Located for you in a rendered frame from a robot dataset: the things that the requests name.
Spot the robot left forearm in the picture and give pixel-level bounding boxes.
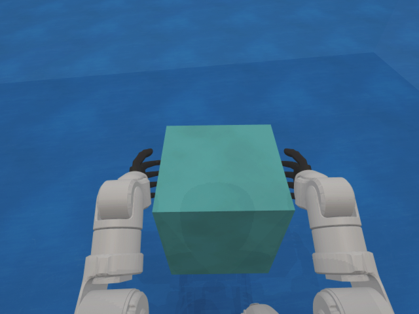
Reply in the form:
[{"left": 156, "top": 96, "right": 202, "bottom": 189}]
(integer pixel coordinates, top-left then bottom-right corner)
[{"left": 74, "top": 171, "right": 151, "bottom": 314}]

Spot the robot left hand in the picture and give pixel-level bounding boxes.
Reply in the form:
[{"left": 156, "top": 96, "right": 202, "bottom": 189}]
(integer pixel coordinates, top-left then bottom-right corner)
[{"left": 130, "top": 148, "right": 161, "bottom": 198}]

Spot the robot right forearm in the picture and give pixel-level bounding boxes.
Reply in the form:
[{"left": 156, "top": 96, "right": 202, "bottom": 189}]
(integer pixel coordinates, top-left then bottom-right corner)
[{"left": 294, "top": 170, "right": 395, "bottom": 314}]

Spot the carton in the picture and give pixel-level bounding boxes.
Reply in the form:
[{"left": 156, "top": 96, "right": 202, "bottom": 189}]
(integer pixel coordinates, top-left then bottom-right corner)
[{"left": 152, "top": 124, "right": 295, "bottom": 275}]

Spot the robot right hand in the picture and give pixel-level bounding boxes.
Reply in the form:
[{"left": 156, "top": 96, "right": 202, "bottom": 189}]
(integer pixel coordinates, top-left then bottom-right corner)
[{"left": 282, "top": 148, "right": 312, "bottom": 200}]

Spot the robot left upper arm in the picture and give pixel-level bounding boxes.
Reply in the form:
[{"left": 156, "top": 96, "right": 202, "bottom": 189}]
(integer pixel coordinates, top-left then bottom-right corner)
[{"left": 76, "top": 288, "right": 149, "bottom": 314}]

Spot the robot right upper arm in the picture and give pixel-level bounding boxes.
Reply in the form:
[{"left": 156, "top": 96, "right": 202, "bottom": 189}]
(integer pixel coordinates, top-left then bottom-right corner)
[{"left": 313, "top": 287, "right": 393, "bottom": 314}]

